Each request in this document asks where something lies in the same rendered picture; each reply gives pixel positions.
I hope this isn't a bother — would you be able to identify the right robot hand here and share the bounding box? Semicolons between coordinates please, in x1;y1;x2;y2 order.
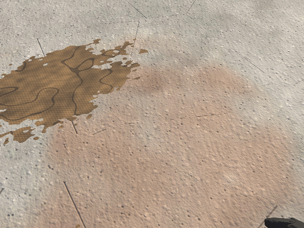
264;218;304;228

